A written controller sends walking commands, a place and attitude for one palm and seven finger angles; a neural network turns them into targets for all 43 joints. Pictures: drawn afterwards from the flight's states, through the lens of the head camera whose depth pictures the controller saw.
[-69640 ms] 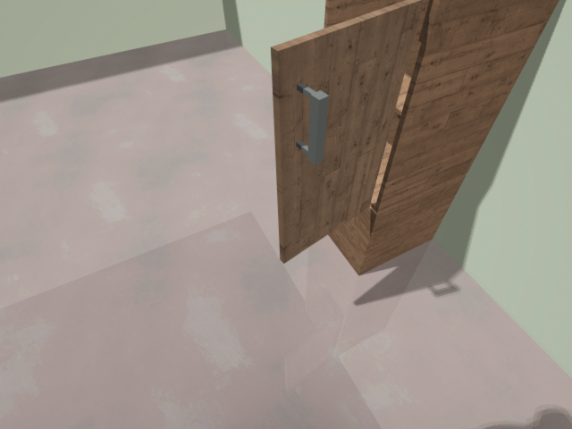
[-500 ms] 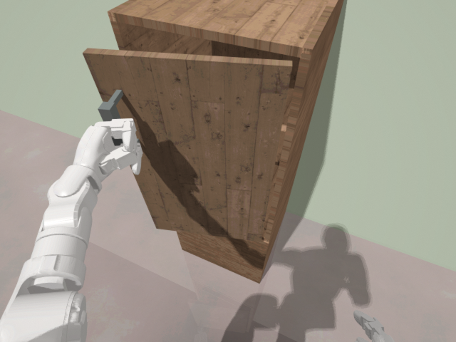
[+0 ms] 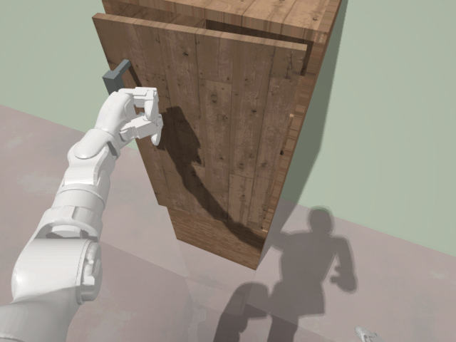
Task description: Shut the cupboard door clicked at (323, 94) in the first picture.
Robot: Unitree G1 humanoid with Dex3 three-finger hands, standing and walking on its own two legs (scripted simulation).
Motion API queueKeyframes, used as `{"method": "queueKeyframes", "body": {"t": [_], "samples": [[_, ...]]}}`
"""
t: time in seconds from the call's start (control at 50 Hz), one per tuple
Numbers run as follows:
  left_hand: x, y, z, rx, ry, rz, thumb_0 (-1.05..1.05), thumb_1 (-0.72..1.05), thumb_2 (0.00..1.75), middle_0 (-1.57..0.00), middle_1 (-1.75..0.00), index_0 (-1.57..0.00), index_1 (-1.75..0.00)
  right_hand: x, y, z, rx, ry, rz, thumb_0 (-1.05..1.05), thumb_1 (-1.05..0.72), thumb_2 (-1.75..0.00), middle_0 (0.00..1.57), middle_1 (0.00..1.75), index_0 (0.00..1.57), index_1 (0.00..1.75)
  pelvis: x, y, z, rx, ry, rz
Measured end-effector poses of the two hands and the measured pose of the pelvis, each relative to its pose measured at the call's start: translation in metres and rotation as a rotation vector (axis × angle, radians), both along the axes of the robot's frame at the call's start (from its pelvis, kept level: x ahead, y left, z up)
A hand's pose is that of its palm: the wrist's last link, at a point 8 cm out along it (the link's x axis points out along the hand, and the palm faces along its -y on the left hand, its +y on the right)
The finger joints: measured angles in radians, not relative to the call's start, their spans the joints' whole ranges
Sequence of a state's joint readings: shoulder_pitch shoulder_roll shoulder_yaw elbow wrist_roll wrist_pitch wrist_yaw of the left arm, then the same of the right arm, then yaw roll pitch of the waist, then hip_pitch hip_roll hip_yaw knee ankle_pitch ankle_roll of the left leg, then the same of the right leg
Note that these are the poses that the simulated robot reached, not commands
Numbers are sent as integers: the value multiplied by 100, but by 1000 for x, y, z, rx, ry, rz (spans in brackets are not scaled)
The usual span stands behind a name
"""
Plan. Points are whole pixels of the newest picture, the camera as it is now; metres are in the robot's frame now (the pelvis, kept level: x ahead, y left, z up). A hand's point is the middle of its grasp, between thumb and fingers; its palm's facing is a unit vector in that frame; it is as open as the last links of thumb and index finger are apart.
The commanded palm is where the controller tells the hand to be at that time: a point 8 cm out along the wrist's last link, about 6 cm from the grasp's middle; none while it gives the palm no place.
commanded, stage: push the door shut along its arc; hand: left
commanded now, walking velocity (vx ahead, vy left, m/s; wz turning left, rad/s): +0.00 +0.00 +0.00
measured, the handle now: (128, 100) +0.53 +0.18 +0.13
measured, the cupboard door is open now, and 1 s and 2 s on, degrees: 6 0 0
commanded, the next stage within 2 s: pull the fist back off the door in 0.68 s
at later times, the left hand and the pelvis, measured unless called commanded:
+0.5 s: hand (177, 103) +0.50 +0.08 +0.14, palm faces -0.41 -0.91 -0.02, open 3.1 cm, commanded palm +0.51 +0.13 +0.14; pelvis +0.01 -0.01 -0.01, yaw -1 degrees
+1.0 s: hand (184, 103) +0.51 +0.07 +0.14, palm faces +0.00 -1.00 +0.03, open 2.8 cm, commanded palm +0.50 +0.10 +0.14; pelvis -0.01 -0.02 -0.02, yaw +2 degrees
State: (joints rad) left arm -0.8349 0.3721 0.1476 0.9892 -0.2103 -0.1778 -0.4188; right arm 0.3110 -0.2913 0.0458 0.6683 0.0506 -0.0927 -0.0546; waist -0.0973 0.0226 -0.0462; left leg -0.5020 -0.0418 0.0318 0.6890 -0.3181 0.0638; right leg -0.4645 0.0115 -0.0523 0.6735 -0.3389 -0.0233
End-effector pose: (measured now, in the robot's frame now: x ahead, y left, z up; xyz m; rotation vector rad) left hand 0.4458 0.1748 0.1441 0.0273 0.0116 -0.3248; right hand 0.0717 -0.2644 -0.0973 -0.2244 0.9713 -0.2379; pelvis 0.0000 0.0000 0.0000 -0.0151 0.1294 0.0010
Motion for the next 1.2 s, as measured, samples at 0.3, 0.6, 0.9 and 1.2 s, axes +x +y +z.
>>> {"method": "queueKeyframes", "body": {"t": [0.3, 0.6, 0.9, 1.2], "samples": [[51, -33, -3, -16, 21, -73, 2, 89, 91, -130, -150, -129, -150, -58, -7, -11, -23, 159, -90, 0, -90, -90, 20, 30, 20, 30, 3, 2, -8, 0, 82, -21], [61, -37, 0, 17, 33, -111, 2, 90, 95, -130, -150, -129, -150, -67, -22, -13, -42, 236, -105, 0, -90, -90, 20, 30, 20, 30, 10, -10, -10, -4, 107, -8], [53, -45, -6, -68, 63, 111, 0, 79, 102, -130, -150, -131, -150, -30, -24, -24, -26, 177, 25, 0, -91, -90, 20, 30, 20, 30, -4, -17, -16, -14, 133, 35], [36, -73, 0, 6, 23, 263, 3, 94, 99, -130, -150, -130, -150, -73, -3, -30, 112, 160, -43, 0, -91, -90, 20, 30, 20, 30, -12, -22, -12, 2, 84, -9]]}}
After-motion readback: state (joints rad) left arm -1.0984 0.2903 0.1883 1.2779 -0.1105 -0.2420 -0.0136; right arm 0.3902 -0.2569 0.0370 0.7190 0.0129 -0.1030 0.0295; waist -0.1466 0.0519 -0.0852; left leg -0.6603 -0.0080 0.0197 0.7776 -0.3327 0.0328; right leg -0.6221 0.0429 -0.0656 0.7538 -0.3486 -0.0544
